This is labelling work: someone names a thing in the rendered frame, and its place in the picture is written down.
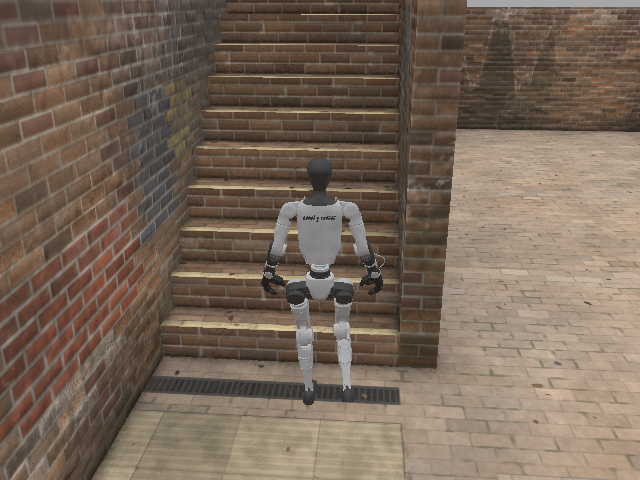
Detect stairs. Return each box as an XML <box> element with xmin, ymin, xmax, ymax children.
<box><xmin>160</xmin><ymin>0</ymin><xmax>400</xmax><ymax>367</ymax></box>

